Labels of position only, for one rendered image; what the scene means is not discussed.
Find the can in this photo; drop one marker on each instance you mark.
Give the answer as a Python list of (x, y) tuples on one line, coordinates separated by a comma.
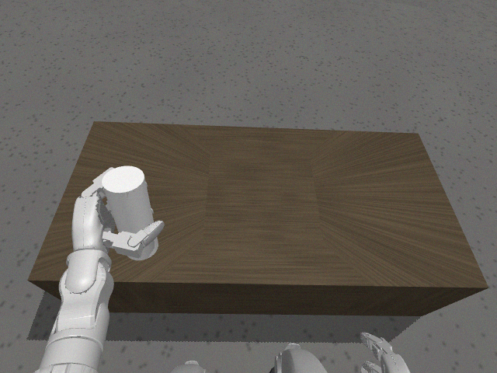
[(128, 199)]

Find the left robot hand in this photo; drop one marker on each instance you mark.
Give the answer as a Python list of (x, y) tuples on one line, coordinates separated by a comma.
[(93, 225)]

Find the left robot arm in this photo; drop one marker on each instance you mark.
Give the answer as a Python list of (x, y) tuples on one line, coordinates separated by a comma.
[(78, 336)]

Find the right robot hand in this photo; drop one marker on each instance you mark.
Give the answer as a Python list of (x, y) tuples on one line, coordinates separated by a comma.
[(382, 350)]

